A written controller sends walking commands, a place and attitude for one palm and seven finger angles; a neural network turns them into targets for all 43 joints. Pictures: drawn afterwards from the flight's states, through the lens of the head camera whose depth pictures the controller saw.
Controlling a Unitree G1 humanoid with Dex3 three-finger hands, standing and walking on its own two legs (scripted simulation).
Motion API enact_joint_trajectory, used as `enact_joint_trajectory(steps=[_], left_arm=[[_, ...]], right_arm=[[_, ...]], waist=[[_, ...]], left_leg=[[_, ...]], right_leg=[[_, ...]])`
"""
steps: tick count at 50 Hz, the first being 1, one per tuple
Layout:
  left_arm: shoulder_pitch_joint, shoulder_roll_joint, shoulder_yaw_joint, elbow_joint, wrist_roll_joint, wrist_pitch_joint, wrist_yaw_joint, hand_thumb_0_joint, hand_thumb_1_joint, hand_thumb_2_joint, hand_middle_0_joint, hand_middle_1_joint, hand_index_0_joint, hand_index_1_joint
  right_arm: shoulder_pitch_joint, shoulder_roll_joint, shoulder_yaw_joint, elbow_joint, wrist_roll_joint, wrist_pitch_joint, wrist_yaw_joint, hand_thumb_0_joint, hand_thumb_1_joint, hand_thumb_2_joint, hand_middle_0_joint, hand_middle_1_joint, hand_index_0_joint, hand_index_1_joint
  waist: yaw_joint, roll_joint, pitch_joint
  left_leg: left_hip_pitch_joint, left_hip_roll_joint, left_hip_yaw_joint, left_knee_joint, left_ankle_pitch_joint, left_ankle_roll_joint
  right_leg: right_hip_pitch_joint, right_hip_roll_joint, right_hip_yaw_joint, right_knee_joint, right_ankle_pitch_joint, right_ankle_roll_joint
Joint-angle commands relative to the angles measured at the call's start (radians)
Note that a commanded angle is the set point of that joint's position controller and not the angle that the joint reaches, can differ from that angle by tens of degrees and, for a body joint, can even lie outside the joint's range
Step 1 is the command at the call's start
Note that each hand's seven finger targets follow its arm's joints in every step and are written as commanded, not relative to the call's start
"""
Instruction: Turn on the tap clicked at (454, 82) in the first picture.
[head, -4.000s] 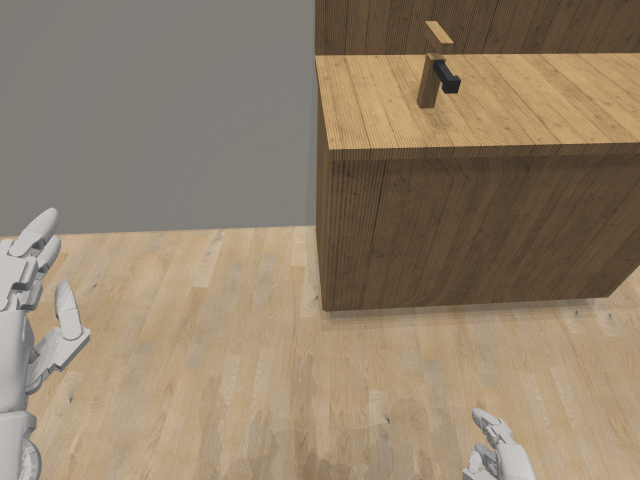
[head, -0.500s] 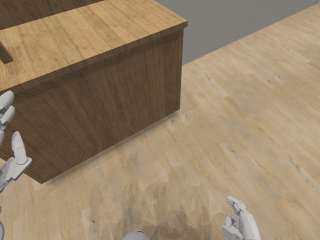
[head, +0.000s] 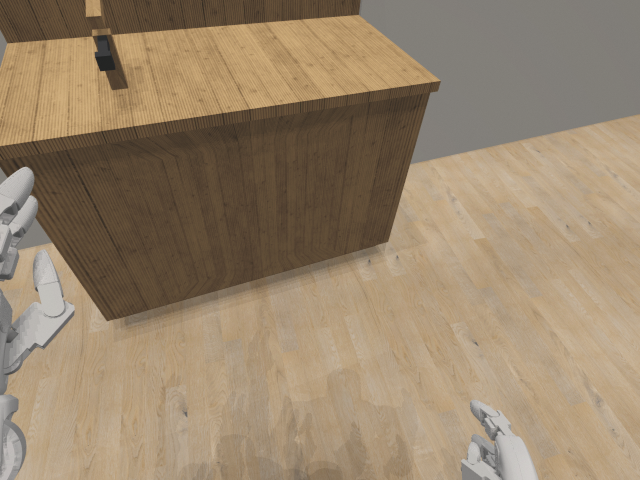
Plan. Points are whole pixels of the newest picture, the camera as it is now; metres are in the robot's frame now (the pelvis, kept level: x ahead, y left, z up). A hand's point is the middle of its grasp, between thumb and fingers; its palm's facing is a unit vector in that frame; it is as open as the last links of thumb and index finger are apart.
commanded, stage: take the last steps up to it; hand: left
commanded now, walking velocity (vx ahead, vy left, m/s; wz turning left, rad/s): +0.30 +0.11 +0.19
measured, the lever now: (105, 60) +0.80 +0.48 +0.12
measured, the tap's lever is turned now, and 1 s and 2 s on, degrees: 0 0 0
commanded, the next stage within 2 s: none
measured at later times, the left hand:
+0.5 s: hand out of the picture +0.15 +0.27 +0.18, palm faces +0.50 -0.78 -0.38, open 7.4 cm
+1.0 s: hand (20, 309) +0.22 +0.28 +0.17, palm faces +0.50 -0.75 -0.42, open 7.4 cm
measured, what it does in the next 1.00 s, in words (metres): steps on the spot: right foot, then left foot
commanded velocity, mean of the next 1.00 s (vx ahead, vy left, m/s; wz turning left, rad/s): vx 0.30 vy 0.07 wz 0.03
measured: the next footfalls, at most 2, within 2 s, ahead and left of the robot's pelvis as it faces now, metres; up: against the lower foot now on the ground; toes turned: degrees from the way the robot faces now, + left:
right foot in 0.18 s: +0.01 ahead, -0.12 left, +0.00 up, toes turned -4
left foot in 0.52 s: +0.03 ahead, +0.16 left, +0.00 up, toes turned +15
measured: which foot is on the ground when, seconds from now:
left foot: down 0.00-0.18, up 0.20-0.50, down 0.52-0.88, up 0.90-1.00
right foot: up 0.00-0.16, down 0.18-0.54, up 0.56-0.84, down 0.86-1.00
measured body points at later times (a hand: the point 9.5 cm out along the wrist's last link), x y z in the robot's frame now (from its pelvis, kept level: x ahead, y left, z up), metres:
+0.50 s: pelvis -0.03 +0.01 +0.01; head -0.03 +0.01 +0.46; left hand +0.11 +0.30 +0.20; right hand +0.14 -0.24 -0.08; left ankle +0.00 +0.15 -0.72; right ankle -0.03 -0.12 -0.73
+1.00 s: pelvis +0.02 +0.03 +0.00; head +0.04 +0.01 +0.45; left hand +0.18 +0.32 +0.20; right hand +0.19 -0.18 -0.12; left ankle -0.01 +0.15 -0.66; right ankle +0.04 -0.06 -0.73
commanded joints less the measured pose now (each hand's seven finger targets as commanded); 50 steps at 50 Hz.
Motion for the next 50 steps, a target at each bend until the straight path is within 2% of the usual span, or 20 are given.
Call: enact_joint_trajectory(steps=[1,7,8,9,10,12,14,17,22,24,25,27,29,34,41,42,44,45,47,50], left_arm=[[-0.03,0.123,0.066,-0.221,-0.008,-0.064,0.003,0.0,0.9,0.9,-0.2,-0.3,-0.2,-0.3],[-0.105,0.134,0.074,-0.103,0.004,-0.041,0.01,0.0,0.9,0.9,-0.2,-0.3,-0.2,-0.3],[-0.111,0.154,0.078,-0.08,0.013,-0.039,0.009,0.0,0.9,0.9,-0.2,-0.3,-0.2,-0.3],[-0.138,0.204,0.104,-0.083,0.003,-0.039,0.01,0.0,0.9,0.9,-0.2,-0.3,-0.2,-0.3],[-0.201,0.211,0.105,-0.122,-0.01,-0.046,0.018,0.0,0.9,0.9,-0.2,-0.3,-0.2,-0.3],[-0.116,0.181,0.105,-0.073,-0.007,-0.062,0.006,0.0,0.9,0.9,-0.2,-0.3,-0.2,-0.3],[-0.094,0.156,0.084,-0.075,0.0,-0.078,-0.001,0.0,0.9,0.9,-0.2,-0.3,-0.2,-0.3],[-0.087,0.163,0.092,-0.098,0.009,-0.09,0.008,0.0,0.9,0.9,-0.2,-0.3,-0.2,-0.3],[-0.07,0.151,0.1,-0.136,0.005,-0.075,0.035,0.0,0.9,0.9,-0.2,-0.3,-0.2,-0.3],[-0.109,0.147,0.098,-0.154,0.004,-0.078,0.043,0.0,0.9,0.9,-0.2,-0.3,-0.2,-0.3],[-0.114,0.132,0.081,-0.169,0.001,-0.082,0.042,0.0,0.9,0.9,-0.2,-0.3,-0.2,-0.3],[-0.157,0.135,0.078,-0.217,0.007,-0.101,0.042,0.0,0.9,0.9,-0.2,-0.3,-0.2,-0.3],[-0.111,0.171,0.109,-0.138,0.019,-0.107,0.024,0.0,0.9,0.9,-0.2,-0.3,-0.2,-0.3],[-0.023,0.128,0.089,-0.214,0.01,-0.104,0.015,0.0,0.9,0.9,-0.2,-0.3,-0.2,-0.3],[-0.058,0.135,0.1,-0.109,0.008,-0.057,0.018,0.0,0.9,0.9,-0.2,-0.3,-0.2,-0.3],[-0.063,0.151,0.112,-0.084,0.014,-0.054,0.02,0.0,0.9,0.9,-0.2,-0.3,-0.2,-0.3],[-0.097,0.195,0.142,-0.051,0.004,-0.04,0.024,0.0,0.9,0.9,-0.2,-0.3,-0.2,-0.3],[-0.137,0.175,0.114,-0.081,-0.001,-0.049,0.018,0.0,0.9,0.9,-0.2,-0.3,-0.2,-0.3],[-0.092,0.176,0.127,-0.091,0.002,-0.07,0.017,0.0,0.9,0.9,-0.2,-0.3,-0.2,-0.3],[-0.092,0.161,0.103,-0.162,0.012,-0.092,0.016,0.0,0.9,0.9,-0.2,-0.3,-0.2,-0.3]], right_arm=[[-0.08,-0.147,-0.053,-0.109,0.014,-0.068,0.006,0.0,-0.9,-0.9,0.2,0.3,0.2,0.3],[-0.091,-0.129,-0.034,-0.077,0.004,-0.048,-0.022,0.0,-0.9,-0.9,0.2,0.3,0.2,0.3],[-0.086,-0.107,-0.032,-0.078,0.006,-0.04,-0.02,0.0,-0.9,-0.9,0.2,0.3,0.2,0.3],[-0.114,-0.081,-0.026,-0.089,0.007,-0.042,-0.018,0.0,-0.9,-0.9,0.2,0.3,0.2,0.3],[-0.152,-0.141,-0.047,-0.087,0.002,-0.057,-0.01,0.0,-0.9,-0.9,0.2,0.3,0.2,0.3],[-0.125,-0.117,-0.031,-0.044,-0.004,-0.049,-0.014,0.0,-0.9,-0.9,0.2,0.3,0.2,0.3],[-0.131,-0.117,-0.028,-0.038,0.002,-0.041,-0.017,0.0,-0.9,-0.9,0.2,0.3,0.2,0.3],[-0.123,-0.115,-0.04,-0.053,0.001,-0.047,-0.026,0.0,-0.9,-0.9,0.2,0.3,0.2,0.3],[-0.092,-0.104,-0.051,-0.094,-0.001,-0.059,-0.038,0.0,-0.9,-0.9,0.2,0.3,0.2,0.3],[-0.069,-0.115,-0.058,-0.095,0.001,-0.059,-0.048,0.0,-0.9,-0.9,0.2,0.3,0.2,0.3],[-0.051,-0.131,-0.068,-0.102,0.01,-0.06,-0.056,0.0,-0.9,-0.9,0.2,0.3,0.2,0.3],[-0.058,-0.163,-0.073,-0.124,0.018,-0.061,-0.047,0.0,-0.9,-0.9,0.2,0.3,0.2,0.3],[-0.08,-0.138,-0.064,-0.093,0.009,-0.069,-0.034,0.0,-0.9,-0.9,0.2,0.3,0.2,0.3],[-0.086,-0.129,-0.051,-0.081,0.01,-0.094,-0.02,0.0,-0.9,-0.9,0.2,0.3,0.2,0.3],[-0.1,-0.118,-0.031,-0.083,0.004,-0.061,-0.041,0.0,-0.9,-0.9,0.2,0.3,0.2,0.3],[-0.096,-0.114,-0.032,-0.079,0.004,-0.053,-0.041,0.0,-0.9,-0.9,0.2,0.3,0.2,0.3],[-0.119,-0.1,-0.033,-0.096,0.011,-0.052,-0.033,0.0,-0.9,-0.9,0.2,0.3,0.2,0.3],[-0.133,-0.129,-0.047,-0.087,0.009,-0.053,-0.02,0.0,-0.9,-0.9,0.2,0.3,0.2,0.3],[-0.119,-0.104,-0.022,-0.058,0.006,-0.044,-0.019,0.0,-0.9,-0.9,0.2,0.3,0.2,0.3],[-0.142,-0.102,-0.022,-0.065,0.007,-0.031,-0.024,0.0,-0.9,-0.9,0.2,0.3,0.2,0.3]], waist=[[-0.007,0.282,-0.067],[0.01,0.176,-0.065],[0.017,-0.006,-0.054],[0.024,-0.301,-0.017],[0.023,-0.286,-0.023],[0.007,-0.129,0.007],[0.003,-0.104,-0.001],[0.007,-0.112,-0.046],[0.019,-0.177,-0.085],[0.002,-0.105,-0.096],[-0.012,0.012,-0.106],[-0.021,0.357,-0.113],[-0.022,0.329,-0.069],[-0.005,0.26,-0.078],[-0.005,0.148,-0.1],[-0.001,0.067,-0.105],[0.027,-0.339,-0.088],[0.013,-0.283,-0.081],[0.004,-0.112,-0.059],[-0.003,-0.078,-0.079]], left_leg=[[-0.052,0.219,-0.217,-0.26,0.115,0.144],[-0.26,0.142,-0.193,-0.189,-0.363,0.086],[-0.359,0.061,-0.092,0.07,-0.337,0.041],[-0.502,-0.04,0.003,0.403,-0.277,-0.02],[-0.51,-0.012,-0.088,0.595,-0.206,-0.041],[-0.454,0.036,-0.09,0.674,-0.072,-0.056],[-0.415,0.052,-0.049,0.6,-0.027,-0.062],[-0.28,0.05,0.023,0.341,-0.023,-0.044],[-0.069,0.001,0.125,0.033,-0.032,-0.023],[0.051,-0.001,0.149,-0.1,-0.014,-0.021],[0.134,0.035,0.093,-0.157,-0.013,-0.005],[0.302,0.33,-0.341,-0.27,0.233,0.145],[0.141,0.391,-0.425,-0.337,-0.045,0.227],[0.026,0.28,-0.129,-0.317,0.016,0.151],[-0.073,0.227,-0.045,-0.158,-0.16,0.071],[-0.144,0.187,-0.006,-0.034,-0.19,0.051],[-0.437,-0.001,0.068,0.458,-0.289,-0.023],[-0.462,0.025,-0.041,0.589,-0.223,-0.034],[-0.475,0.067,-0.065,0.649,-0.126,-0.051],[-0.351,0.082,-0.02,0.457,-0.086,-0.052]], right_leg=[[0.048,0.019,-0.004,-0.029,0.01,0.017],[0.372,0.021,-0.02,-0.461,0.012,-0.03],[0.392,-0.126,0.178,-0.602,-0.113,-0.102],[0.374,-0.384,0.564,-0.762,-0.198,-0.215],[0.311,-0.46,0.661,-0.791,-0.184,-0.241],[0.213,-0.353,0.421,-0.747,-0.082,-0.203],[0.221,-0.296,0.222,-0.704,0.154,-0.165],[0.228,-0.277,0.144,-0.669,0.243,-0.163],[0.222,-0.246,0.144,-0.63,0.098,-0.164],[0.198,-0.196,0.1,-0.536,0.07,-0.131],[0.154,-0.158,0.074,-0.406,0.085,-0.101],[-0.156,0.019,-0.038,0.057,-0.123,-0.02],[-0.228,-0.048,0.079,0.247,-0.092,-0.033],[-0.06,-0.038,0.001,0.001,0.074,-0.015],[0.261,0.026,-0.068,-0.43,0.131,-0.023],[0.325,-0.025,0.025,-0.49,0.1,-0.056],[0.405,-0.35,0.622,-0.695,-0.025,-0.232],[0.385,-0.376,0.656,-0.723,-0.056,-0.251],[0.375,-0.341,0.437,-0.67,0.152,-0.249],[0.317,-0.289,0.204,-0.628,0.411,-0.206]])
